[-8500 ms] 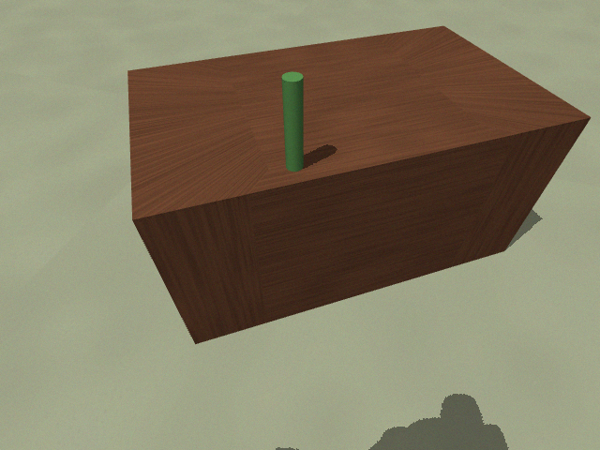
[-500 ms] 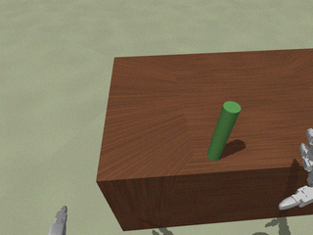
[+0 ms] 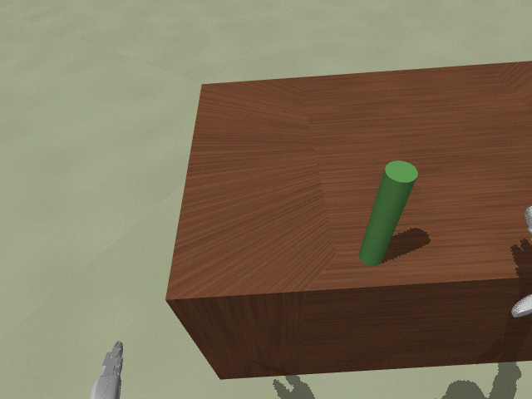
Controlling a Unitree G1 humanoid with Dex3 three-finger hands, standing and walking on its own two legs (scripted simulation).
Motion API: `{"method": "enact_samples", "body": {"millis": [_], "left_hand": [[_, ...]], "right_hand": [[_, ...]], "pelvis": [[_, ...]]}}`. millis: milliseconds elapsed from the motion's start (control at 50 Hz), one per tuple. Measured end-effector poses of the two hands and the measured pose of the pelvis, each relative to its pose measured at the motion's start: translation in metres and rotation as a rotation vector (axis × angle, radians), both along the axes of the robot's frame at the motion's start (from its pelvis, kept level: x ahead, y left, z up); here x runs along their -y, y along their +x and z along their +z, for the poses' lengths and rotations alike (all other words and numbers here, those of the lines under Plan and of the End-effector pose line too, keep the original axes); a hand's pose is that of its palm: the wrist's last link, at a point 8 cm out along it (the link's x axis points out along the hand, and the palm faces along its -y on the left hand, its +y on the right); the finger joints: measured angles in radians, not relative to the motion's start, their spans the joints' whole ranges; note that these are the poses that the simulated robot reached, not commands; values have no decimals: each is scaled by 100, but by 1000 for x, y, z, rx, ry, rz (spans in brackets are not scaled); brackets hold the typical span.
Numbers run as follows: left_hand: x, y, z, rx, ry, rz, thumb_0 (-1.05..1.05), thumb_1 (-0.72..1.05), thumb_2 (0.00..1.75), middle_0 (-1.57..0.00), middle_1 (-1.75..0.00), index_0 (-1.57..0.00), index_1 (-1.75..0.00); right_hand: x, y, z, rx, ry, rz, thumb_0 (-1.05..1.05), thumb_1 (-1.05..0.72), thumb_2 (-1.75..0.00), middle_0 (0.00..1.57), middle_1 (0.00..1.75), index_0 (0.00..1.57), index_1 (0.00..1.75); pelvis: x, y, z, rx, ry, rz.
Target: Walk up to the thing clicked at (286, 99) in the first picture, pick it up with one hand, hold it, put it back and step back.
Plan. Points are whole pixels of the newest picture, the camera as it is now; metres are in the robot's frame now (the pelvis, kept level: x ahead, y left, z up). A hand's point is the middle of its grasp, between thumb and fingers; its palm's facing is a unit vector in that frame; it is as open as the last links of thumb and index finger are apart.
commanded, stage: go down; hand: right
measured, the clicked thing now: (383, 220) +0.43 -0.18 +0.01
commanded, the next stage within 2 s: none
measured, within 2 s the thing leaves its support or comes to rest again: neither
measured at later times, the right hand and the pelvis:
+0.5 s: hand out of the picture +0.34 -0.35 +0.08, palm faces +0.14 +0.99 +0.00, open 17.6 cm; pelvis +0.00 +0.00 -0.01, yaw +0 degrees
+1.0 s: hand out of the picture +0.36 -0.37 +0.07, palm faces +0.14 +0.99 +0.00, open 17.7 cm; pelvis +0.00 +0.00 -0.02, yaw +0 degrees
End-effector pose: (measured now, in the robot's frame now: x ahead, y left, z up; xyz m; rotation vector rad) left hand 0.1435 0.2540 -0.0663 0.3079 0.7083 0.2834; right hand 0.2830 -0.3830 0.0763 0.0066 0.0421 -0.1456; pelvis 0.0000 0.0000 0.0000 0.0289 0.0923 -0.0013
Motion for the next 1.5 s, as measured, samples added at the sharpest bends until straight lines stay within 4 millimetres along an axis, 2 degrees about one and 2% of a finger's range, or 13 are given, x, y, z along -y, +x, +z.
{"method": "enact_samples", "body": {"millis": [460,800,980,1200,1500], "left_hand": [[-5,-10,-3,11,34,-23,-1,-54,5,-7,-5,-6,-6],[-7,-5,-3,27,61,-34,-1,-55,6,-6,-5,-6,-6],[0,-7,-8,18,53,-47,-1,-55,6,-6,-5,-6,-6],[4,-9,-8,26,53,-55,-1,-55,6,-6,-5,-6,-6],[3,-14,-9,32,58,-62,-1,-54,6,-6,-5,-6,-5]], "right_hand": [[20,30,4,-5,2,8,-2,58,-5,4,5,5,5],[35,43,6,-6,2,-1,-2,60,-6,3,5,5,5],[41,46,-1,-14,4,1,-2,60,-6,3,5,5,5],[38,50,-3,-9,9,9,-2,60,-7,3,5,5,5],[38,44,-8,-12,5,25,-2,61,-7,3,6,5,6]], "pelvis": [[0,-3,-12,-70,11,4],[1,-1,-20,-105,17,0],[4,-2,-25,-124,23,4],[5,-2,-27,-129,25,5],[5,-7,-31,-132,27,5]]}}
